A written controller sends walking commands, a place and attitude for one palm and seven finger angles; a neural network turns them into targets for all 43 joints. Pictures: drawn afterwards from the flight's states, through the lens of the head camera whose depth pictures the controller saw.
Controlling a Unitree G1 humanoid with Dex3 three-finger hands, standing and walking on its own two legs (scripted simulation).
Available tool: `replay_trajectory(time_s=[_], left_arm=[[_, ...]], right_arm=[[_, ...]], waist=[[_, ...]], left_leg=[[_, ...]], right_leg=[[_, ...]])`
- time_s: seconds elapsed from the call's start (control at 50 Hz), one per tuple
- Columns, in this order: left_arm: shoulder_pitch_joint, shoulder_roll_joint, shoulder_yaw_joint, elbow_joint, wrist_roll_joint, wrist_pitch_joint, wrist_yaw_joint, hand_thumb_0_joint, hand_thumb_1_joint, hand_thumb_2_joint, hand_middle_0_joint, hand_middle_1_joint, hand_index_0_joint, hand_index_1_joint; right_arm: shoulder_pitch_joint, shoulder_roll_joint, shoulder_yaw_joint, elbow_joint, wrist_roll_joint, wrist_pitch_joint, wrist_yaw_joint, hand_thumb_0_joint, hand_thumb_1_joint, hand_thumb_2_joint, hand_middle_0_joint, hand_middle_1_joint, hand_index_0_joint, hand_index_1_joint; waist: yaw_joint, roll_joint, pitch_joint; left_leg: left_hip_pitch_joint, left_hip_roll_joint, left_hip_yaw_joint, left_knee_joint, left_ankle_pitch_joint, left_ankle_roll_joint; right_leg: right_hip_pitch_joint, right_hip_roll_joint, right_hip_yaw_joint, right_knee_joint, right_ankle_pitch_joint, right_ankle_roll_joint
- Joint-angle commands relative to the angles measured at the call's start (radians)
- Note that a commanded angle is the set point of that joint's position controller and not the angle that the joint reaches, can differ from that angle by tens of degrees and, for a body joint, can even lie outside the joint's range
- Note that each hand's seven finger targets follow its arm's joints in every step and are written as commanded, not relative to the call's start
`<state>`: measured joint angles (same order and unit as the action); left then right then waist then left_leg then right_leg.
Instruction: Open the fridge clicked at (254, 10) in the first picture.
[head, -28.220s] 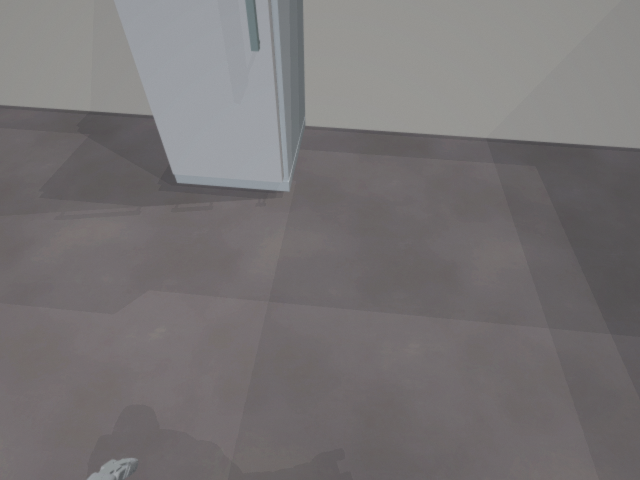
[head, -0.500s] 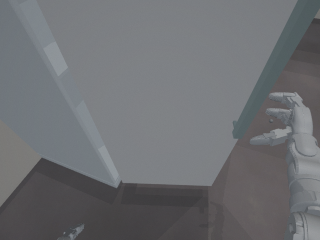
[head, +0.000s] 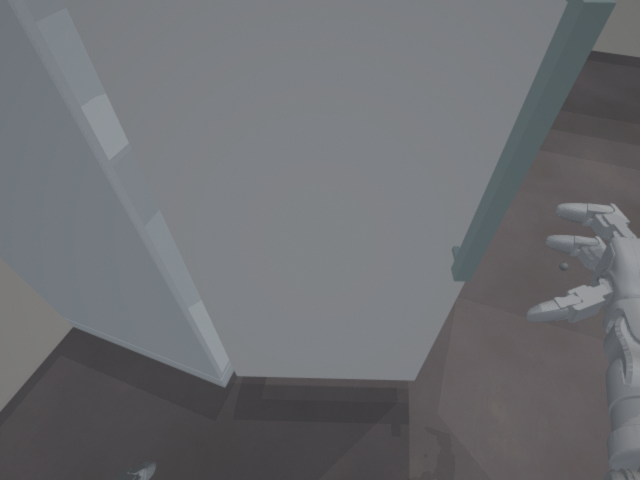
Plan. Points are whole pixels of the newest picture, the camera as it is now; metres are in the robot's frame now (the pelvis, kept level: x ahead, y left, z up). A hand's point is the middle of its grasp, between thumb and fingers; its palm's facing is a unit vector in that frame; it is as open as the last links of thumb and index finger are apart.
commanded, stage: slip the hand off the handle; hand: right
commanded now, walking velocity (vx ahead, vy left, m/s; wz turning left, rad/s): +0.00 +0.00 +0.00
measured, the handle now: (500, 170) +0.47 -0.18 +0.16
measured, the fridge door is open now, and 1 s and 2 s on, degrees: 71 71 71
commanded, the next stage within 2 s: draw the hand back to the body in 0.52 s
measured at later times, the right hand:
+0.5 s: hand (573, 334) +0.29 -0.25 +0.07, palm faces +0.17 +0.97 -0.18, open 14.7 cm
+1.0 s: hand (603, 351) +0.26 -0.25 +0.12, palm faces +0.15 +0.99 +0.00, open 14.7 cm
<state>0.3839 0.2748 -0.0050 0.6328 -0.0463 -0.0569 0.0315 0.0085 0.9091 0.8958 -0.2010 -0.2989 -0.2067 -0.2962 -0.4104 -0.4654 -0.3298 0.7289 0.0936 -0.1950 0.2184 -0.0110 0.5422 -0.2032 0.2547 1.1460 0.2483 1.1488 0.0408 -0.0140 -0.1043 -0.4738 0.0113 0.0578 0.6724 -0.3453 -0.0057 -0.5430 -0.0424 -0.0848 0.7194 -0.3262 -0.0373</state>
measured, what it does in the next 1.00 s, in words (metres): stands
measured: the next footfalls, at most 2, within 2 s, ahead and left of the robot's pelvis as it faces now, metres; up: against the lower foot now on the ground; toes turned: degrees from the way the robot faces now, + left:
none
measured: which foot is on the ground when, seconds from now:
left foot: down 0.00-1.00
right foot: down 0.00-1.00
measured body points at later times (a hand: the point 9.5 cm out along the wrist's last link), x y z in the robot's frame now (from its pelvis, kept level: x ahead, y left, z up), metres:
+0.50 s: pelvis -0.01 +0.00 +0.00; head -0.01 +0.00 +0.45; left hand +0.16 +0.24 -0.08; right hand +0.28 -0.30 +0.09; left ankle -0.01 +0.13 -0.72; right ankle +0.02 -0.09 -0.72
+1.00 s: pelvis +0.00 +0.02 +0.01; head -0.01 +0.03 +0.46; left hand +0.16 +0.26 -0.07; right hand +0.24 -0.30 +0.12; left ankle -0.01 +0.13 -0.72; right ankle +0.02 -0.09 -0.72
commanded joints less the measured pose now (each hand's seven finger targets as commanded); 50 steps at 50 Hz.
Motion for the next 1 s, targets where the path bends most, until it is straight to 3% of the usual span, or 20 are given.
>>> replay_trajectory(time_s=[0.0,0.08,0.16,0.2,0.32,0.34,0.4,0.46,0.5,0.62,0.64,0.66,0.68,0.7,0.72,0.78,0.86,0.88,0.96,0.98], left_arm=[[-0.039,0.157,0.059,-0.142,-0.008,-0.054,0.016,0.0,0.9,0.9,-0.2,-0.3,-0.2,-0.3],[-0.075,0.15,0.047,-0.154,-0.003,-0.073,0.023,0.0,0.9,0.9,-0.2,-0.3,-0.2,-0.3],[-0.095,0.14,0.046,-0.156,0.005,-0.1,0.026,0.0,0.9,0.9,-0.2,-0.3,-0.2,-0.3],[-0.112,0.135,0.041,-0.144,0.002,-0.115,0.027,0.0,0.9,0.9,-0.2,-0.3,-0.2,-0.3],[-0.145,0.14,0.029,-0.145,-0.011,-0.136,0.046,0.0,0.9,0.9,-0.2,-0.3,-0.2,-0.3],[-0.15,0.14,0.031,-0.144,-0.011,-0.14,0.049,0.0,0.9,0.9,-0.2,-0.3,-0.2,-0.3],[-0.163,0.13,0.025,-0.155,-0.006,-0.154,0.049,0.0,0.9,0.9,-0.2,-0.3,-0.2,-0.3],[-0.163,0.128,0.027,-0.166,0.003,-0.166,0.042,0.0,0.9,0.9,-0.2,-0.3,-0.2,-0.3],[-0.173,0.118,0.024,-0.165,0.003,-0.174,0.037,0.0,0.9,0.9,-0.2,-0.3,-0.2,-0.3],[-0.193,0.126,0.01,-0.145,-0.002,-0.178,0.06,0.0,0.9,0.9,-0.2,-0.3,-0.2,-0.3],[-0.196,0.125,0.005,-0.126,-0.007,-0.206,0.081,0.0,0.9,0.9,-0.2,-0.3,-0.2,-0.3],[-0.207,0.128,0.001,-0.105,-0.008,-0.221,0.097,0.0,0.9,0.9,-0.2,-0.3,-0.2,-0.3],[-0.206,0.127,-0.003,-0.108,-0.008,-0.229,0.102,0.0,0.9,0.9,-0.2,-0.3,-0.2,-0.3],[-0.201,0.124,-0.002,-0.114,-0.004,-0.237,0.103,0.0,0.9,0.9,-0.2,-0.3,-0.2,-0.3],[-0.196,0.122,-0.002,-0.117,-0.001,-0.24,0.099,0.0,0.9,0.9,-0.2,-0.3,-0.2,-0.3],[-0.185,0.117,0.002,-0.142,-0.003,-0.235,0.074,0.0,0.9,0.9,-0.2,-0.3,-0.2,-0.3],[-0.205,0.12,0.008,-0.189,-0.019,-0.233,0.068,0.0,0.9,0.9,-0.2,-0.3,-0.2,-0.3],[-0.212,0.125,0.007,-0.192,-0.019,-0.237,0.07,0.0,0.9,0.9,-0.2,-0.3,-0.2,-0.3],[-0.204,0.116,0.011,-0.192,-0.012,-0.255,0.071,0.0,0.9,0.9,-0.2,-0.3,-0.2,-0.3],[-0.202,0.116,0.009,-0.187,-0.011,-0.259,0.071,0.0,0.9,0.9,-0.2,-0.3,-0.2,-0.3]], right_arm=[[-0.213,-0.22,-0.053,-0.258,0.036,0.0,-0.022,0.0,0.55,-0.2,0.25,1.15,0.25,1.15],[-0.236,-0.248,-0.085,-0.402,0.029,-0.031,-0.061,0.0,0.55,-0.2,0.25,1.15,0.25,1.15],[-0.162,-0.202,-0.042,-0.52,0.025,-0.068,-0.066,0.0,0.55,-0.2,0.25,1.15,0.25,1.15],[-0.148,-0.158,-0.001,-0.522,0.032,-0.055,-0.057,0.0,0.55,-0.2,0.25,1.15,0.25,1.15],[-0.1,-0.11,0.03,-0.477,0.06,0.044,-0.042,0.0,0.55,-0.2,0.25,1.15,0.25,1.15],[-0.074,-0.135,0.005,-0.484,0.058,0.05,-0.046,0.0,0.55,-0.2,0.25,1.15,0.25,1.15],[-0.054,-0.11,0.026,-0.551,0.051,0.042,-0.058,0.0,0.55,-0.2,0.25,1.15,0.25,1.15],[0.044,-0.132,-0.01,-0.647,0.049,0.013,-0.069,0.0,0.55,-0.2,0.25,1.15,0.25,1.15],[0.11,-0.114,-0.008,-0.66,0.055,0.012,-0.069,0.0,0.55,-0.2,0.25,1.15,0.25,1.15],[-0.028,-0.126,0.005,-0.619,0.052,0.052,-0.07,0.0,0.55,-0.2,0.25,1.15,0.25,1.15],[-0.14,0.003,-0.045,-0.675,0.291,-0.014,0.017,0.0,0.55,-0.2,0.25,1.15,0.25,1.15],[-0.134,-0.085,-0.085,-0.637,0.306,-0.051,0.071,0.0,0.55,-0.2,0.25,1.15,0.25,1.15],[-0.113,-0.122,-0.117,-0.626,0.323,-0.07,0.111,0.0,0.55,-0.2,0.25,1.15,0.25,1.15],[-0.061,-0.156,-0.134,-0.622,0.31,-0.078,0.127,0.0,0.55,-0.2,0.25,1.15,0.25,1.15],[-0.024,-0.163,-0.116,-0.615,0.271,-0.078,0.134,0.0,0.55,-0.2,0.25,1.15,0.25,1.15],[0.159,-0.138,-0.079,-0.573,0.203,-0.01,0.125,0.0,0.55,-0.2,0.25,1.15,0.25,1.15],[0.243,-0.114,-0.116,-0.65,0.278,0.096,0.14,0.0,0.55,-0.2,0.25,1.15,0.25,1.15],[0.223,-0.141,-0.156,-0.681,0.298,0.104,0.139,0.0,0.55,-0.2,0.25,1.15,0.25,1.15],[0.24,-0.155,-0.184,-0.823,0.297,0.068,0.104,0.0,0.55,-0.2,0.25,1.15,0.25,1.15],[0.243,-0.147,-0.173,-0.833,0.286,0.06,0.099,0.0,0.55,-0.2,0.25,1.15,0.25,1.15]], waist=[[-0.027,-0.02,-0.199],[-0.029,-0.044,-0.205],[-0.034,-0.117,-0.249],[-0.028,-0.147,-0.223],[-0.023,-0.035,-0.121],[-0.035,-0.032,-0.119],[-0.042,-0.042,-0.143],[-0.067,-0.064,-0.208],[-0.072,-0.073,-0.186],[-0.035,-0.048,-0.073],[-0.001,0.023,-0.102],[-0.028,0.032,-0.136],[-0.049,-0.024,-0.171],[-0.067,-0.024,-0.198],[-0.076,-0.073,-0.207],[-0.093,-0.108,-0.152],[-0.102,-0.003,-0.129],[-0.105,0.005,-0.132],[-0.097,0.031,-0.14],[-0.095,-0.008,-0.141]], left_leg=[[0.028,-0.048,-0.011,-0.082,0.222,0.028],[0.026,-0.049,-0.015,-0.078,0.177,0.031],[0.014,-0.051,-0.011,-0.066,0.16,0.035],[-0.011,-0.049,-0.004,-0.07,0.135,0.035],[-0.004,-0.039,0.001,-0.107,0.075,0.03],[0.01,-0.037,0.001,-0.107,0.068,0.032],[0.032,-0.035,-0.001,-0.104,0.093,0.034],[0.077,-0.039,0.001,-0.089,0.155,0.039],[0.077,-0.038,0.002,-0.09,0.166,0.036],[0.037,-0.03,-0.015,-0.13,0.064,0.028],[0.081,-0.033,-0.019,-0.152,0.076,0.036],[0.122,-0.031,-0.043,-0.147,0.095,0.037],[0.159,-0.023,-0.056,-0.136,0.122,0.041],[0.167,-0.022,-0.058,-0.126,0.148,0.037],[0.157,-0.02,-0.054,-0.111,0.184,0.037],[0.131,-0.018,-0.034,-0.099,0.223,0.033],[0.185,-0.016,-0.035,-0.128,0.229,0.025],[0.187,-0.012,-0.047,-0.136,0.242,0.02],[0.188,-0.019,-0.05,-0.137,0.266,0.011],[0.179,-0.019,-0.049,-0.134,0.274,0.013]], right_leg=[[0.215,0.023,0.096,-0.098,0.247,-0.003],[0.226,0.026,0.105,-0.111,0.2,-0.002],[0.299,0.017,0.118,-0.102,0.233,0.007],[0.315,0.01,0.137,-0.116,0.205,0.019],[0.234,0.019,0.144,-0.158,0.048,0.013],[0.228,0.018,0.143,-0.161,0.043,0.014],[0.25,0.023,0.138,-0.153,0.086,0.012],[0.285,0.022,0.132,-0.137,0.19,0.016],[0.279,0.023,0.123,-0.137,0.198,0.018],[0.215,0.034,0.117,-0.158,0.045,0.008],[0.239,0.04,0.12,-0.139,0.049,0.018],[0.235,0.038,0.109,-0.124,0.064,0.015],[0.236,0.044,0.109,-0.121,0.086,0.016],[0.238,0.045,0.107,-0.122,0.112,0.013],[0.249,0.045,0.102,-0.127,0.145,0.012],[0.228,0.041,0.097,-0.139,0.185,0.011],[0.203,0.04,0.087,-0.145,0.175,0.009],[0.205,0.041,0.087,-0.144,0.177,0.009],[0.239,0.041,0.083,-0.138,0.207,0.003],[0.249,0.042,0.083,-0.144,0.213,0.004]])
